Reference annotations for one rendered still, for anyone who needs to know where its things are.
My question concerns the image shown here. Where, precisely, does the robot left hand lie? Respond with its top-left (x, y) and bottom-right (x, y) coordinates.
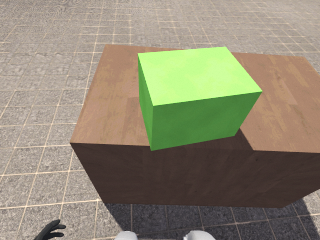
top-left (34, 219), bottom-right (66, 240)

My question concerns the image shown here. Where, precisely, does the carton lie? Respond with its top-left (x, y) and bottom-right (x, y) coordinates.
top-left (138, 47), bottom-right (263, 151)

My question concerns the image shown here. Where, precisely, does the pedestal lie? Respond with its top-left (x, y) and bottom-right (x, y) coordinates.
top-left (69, 44), bottom-right (320, 208)

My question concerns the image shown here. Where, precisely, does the right robot thigh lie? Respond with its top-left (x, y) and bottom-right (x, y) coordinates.
top-left (183, 230), bottom-right (215, 240)

